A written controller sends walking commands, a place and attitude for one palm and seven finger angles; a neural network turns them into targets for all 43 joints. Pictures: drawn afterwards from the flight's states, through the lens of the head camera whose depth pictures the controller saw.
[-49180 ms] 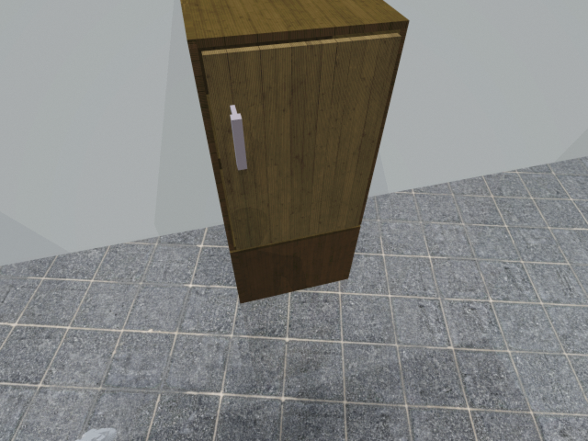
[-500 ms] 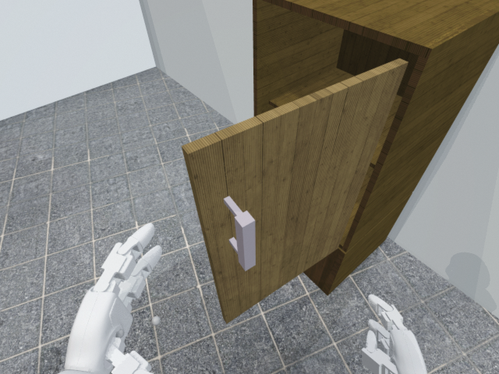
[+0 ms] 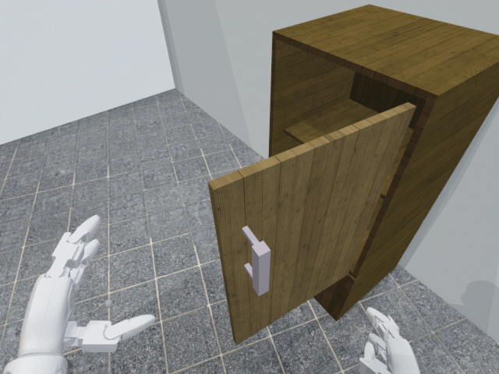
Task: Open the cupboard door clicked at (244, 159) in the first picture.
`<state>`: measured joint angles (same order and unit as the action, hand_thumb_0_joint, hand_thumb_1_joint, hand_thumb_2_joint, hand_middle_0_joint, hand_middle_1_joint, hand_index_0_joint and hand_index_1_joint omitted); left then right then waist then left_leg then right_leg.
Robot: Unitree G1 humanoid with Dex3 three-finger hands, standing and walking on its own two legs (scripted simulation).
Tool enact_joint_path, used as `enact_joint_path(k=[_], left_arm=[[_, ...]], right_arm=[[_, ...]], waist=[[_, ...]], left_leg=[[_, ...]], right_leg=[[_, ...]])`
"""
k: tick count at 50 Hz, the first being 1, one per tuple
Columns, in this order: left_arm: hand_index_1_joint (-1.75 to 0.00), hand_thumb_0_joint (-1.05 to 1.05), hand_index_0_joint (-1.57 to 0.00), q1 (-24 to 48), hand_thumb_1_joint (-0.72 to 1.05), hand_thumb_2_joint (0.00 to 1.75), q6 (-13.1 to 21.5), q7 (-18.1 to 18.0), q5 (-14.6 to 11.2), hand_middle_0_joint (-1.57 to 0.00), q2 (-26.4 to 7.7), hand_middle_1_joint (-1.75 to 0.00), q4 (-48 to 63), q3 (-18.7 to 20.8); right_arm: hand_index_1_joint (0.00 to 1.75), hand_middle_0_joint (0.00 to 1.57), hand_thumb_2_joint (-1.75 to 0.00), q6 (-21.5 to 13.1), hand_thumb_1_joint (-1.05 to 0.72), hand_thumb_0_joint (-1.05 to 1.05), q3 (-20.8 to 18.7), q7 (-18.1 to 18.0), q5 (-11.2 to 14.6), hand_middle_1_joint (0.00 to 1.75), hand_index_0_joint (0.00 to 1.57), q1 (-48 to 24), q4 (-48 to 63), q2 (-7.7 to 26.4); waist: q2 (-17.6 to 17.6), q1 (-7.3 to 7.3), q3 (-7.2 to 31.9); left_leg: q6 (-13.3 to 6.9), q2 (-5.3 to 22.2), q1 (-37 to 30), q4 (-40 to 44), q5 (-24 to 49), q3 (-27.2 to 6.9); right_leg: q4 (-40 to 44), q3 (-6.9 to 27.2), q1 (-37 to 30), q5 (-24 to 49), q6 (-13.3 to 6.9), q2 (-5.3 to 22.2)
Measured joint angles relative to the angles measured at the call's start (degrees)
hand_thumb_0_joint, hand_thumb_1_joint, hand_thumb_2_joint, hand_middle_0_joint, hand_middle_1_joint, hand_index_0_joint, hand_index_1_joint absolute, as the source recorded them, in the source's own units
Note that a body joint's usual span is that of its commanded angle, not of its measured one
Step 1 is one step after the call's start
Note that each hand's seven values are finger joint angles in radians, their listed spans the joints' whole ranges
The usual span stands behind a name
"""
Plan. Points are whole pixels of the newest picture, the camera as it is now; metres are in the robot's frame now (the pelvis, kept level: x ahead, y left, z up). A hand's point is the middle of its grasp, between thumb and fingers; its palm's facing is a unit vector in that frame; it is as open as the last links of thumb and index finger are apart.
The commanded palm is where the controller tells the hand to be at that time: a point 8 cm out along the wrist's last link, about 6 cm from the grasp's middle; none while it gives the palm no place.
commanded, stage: draw the hand back to the body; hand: left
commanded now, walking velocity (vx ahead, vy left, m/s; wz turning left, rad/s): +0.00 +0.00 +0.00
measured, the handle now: (254, 261) +0.30 +0.03 +0.03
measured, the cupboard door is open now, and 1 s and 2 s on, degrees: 84 84 84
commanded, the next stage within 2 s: step back with the hand held close in 0.76 s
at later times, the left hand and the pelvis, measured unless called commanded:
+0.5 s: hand (60, 252) +0.20 +0.25 +0.18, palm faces +0.46 -0.79 -0.41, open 8.0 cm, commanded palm +0.14 +0.29 +0.19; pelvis +0.01 -0.01 +0.02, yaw -1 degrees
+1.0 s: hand (57, 257) +0.19 +0.25 +0.19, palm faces +0.45 -0.77 -0.44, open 7.4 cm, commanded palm +0.13 +0.28 +0.19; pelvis -0.01 -0.02 +0.02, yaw +0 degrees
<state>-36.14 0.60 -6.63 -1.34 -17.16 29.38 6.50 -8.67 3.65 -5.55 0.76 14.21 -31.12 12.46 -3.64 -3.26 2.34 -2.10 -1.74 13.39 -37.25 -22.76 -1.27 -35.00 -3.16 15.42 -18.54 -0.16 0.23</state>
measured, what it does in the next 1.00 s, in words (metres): stands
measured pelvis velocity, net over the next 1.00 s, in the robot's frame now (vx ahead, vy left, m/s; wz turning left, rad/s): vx -0.01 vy -0.02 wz -0.01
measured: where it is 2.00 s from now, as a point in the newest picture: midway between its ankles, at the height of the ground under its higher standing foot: outside the picture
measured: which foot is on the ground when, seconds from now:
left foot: down 0.00-1.00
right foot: down 0.00-1.00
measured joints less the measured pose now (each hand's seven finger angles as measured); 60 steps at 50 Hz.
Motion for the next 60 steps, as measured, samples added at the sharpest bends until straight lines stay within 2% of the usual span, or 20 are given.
enact_joint_path(k=[10, 21, 27, 33, 45, 51, 55, 60], left_arm=[[-0.3, 0.0, -0.19, 4.58, 0.28, 0.63, 1.1, -0.13, -0.46, -0.19, -1.38, -0.3, -2.03, 5.65], [-0.3, 0.01, -0.2, 9.39, 0.66, 0.8, 2.08, -0.28, -1.35, -0.2, -2.97, -0.3, -4.32, 12.09], [-0.3, 0.01, -0.21, 9.73, 0.81, 0.86, 2.54, -0.13, -1.46, -0.2, -2.0, -0.3, -5.21, 12.42], [-0.3, 0.01, -0.21, 8.59, 0.86, 0.88, 2.58, 0.27, -1.4, -0.21, -1.88, -0.3, -5.27, 11.2], [-0.3, 0.02, -0.21, 9.57, 0.89, 0.89, 3.44, 0.09, -1.4, -0.21, -1.8, -0.3, -6.33, 11.72], [-0.3, 0.02, -0.21, 10.05, 0.89, 0.89, 7.16, 0.04, -0.99, -0.21, -3.88, -0.3, -7.06, 15.99], [-0.3, 0.02, -0.21, 6.33, 0.89, 0.89, 7.63, 0.03, -0.8, -0.21, -4.02, -0.3, -4.78, 15.4], [-0.3, 0.02, -0.21, 3.33, 0.89, 0.89, 7.81, -0.1, -0.59, -0.21, -5.59, -0.3, -2.25, 14.84]], right_arm=[[0.3, 0.2, -0.9, 0.44, -0.9, 0.01, -0.19, 0.87, -0.6, 0.3, 0.2, -2.22, -2.94, -0.08], [0.3, 0.2, -0.9, 1.88, -0.9, 0.01, -1.34, 1.07, -0.65, 0.3, 0.2, -3.12, -4.74, 0.75], [0.3, 0.2, -0.9, 2.42, -0.9, 0.01, -2.03, 1.48, -0.69, 0.29, 0.2, -3.13, -5.32, 1.2], [0.3, 0.2, -0.9, 2.56, -0.9, 0.01, -2.3, 1.19, -0.67, 0.29, 0.2, -2.86, -5.76, 1.08], [0.3, 0.2, -0.9, 1.82, -0.9, 0.01, -2.37, 0.95, -0.59, 0.29, 0.2, -3.27, -6.32, 0.63], [0.3, 0.2, -0.9, 4.01, -0.9, 0.01, -2.25, 1.41, -0.69, 0.3, 0.2, -4.38, -4.42, 0.73], [0.3, 0.2, -0.9, 5.35, -0.9, 0.01, -3.19, 1.23, -0.77, 0.3, 0.2, -4.71, -3.5, 1.22], [0.3, 0.2, -0.9, 6.65, -0.9, 0.01, -4.44, 0.5, -0.39, 0.29, 0.2, -4.39, -3.14, 1.33]], waist=[[0.01, -0.71, -1.95], [-0.02, -1.11, -3.12], [-0.37, -0.84, -3.49], [-0.37, -0.75, -3.56], [-0.62, -0.81, -4.01], [-0.22, 1.56, -3.64], [0.49, 2.66, -3.91], [1.81, 3.12, -4.33]], left_leg=[[0.1, -0.13, -6.68, 7.76, 3.28, 0.38], [0.63, 0.45, -10.11, 11.84, 5.08, 0.52], [0.82, 0.66, -10.73, 12.98, 5.77, 0.62], [1.11, 1.02, -11.03, 13.32, 6.05, 0.69], [1.52, 1.55, -11.19, 13.45, 6.73, 0.66], [1.52, 1.83, -5.79, 11.6, 7.27, -0.21], [1.15, 1.16, -3.32, 11.77, 8.23, 0.58], [0.6, 0.28, -0.82, 10.71, 8.8, 1.14]], right_leg=[[6.55, 0.52, -6.03, 2.73, -0.02, 0.04], [10.26, 0.7, -9.18, 4.43, -0.53, -0.59], [11.18, 0.79, -9.64, 5.03, -0.74, -0.81], [11.58, 0.83, -9.92, 5.39, -1.05, -1.17], [12.33, 0.76, -10.33, 6.43, -1.49, -1.69], [13.36, -0.16, -6.51, 8.21, -1.5, -1.96], [12.42, 0.59, -3.36, 8.84, -1.01, -1.25], [10.32, 1.12, -0.32, 8.92, -0.44, -0.34]])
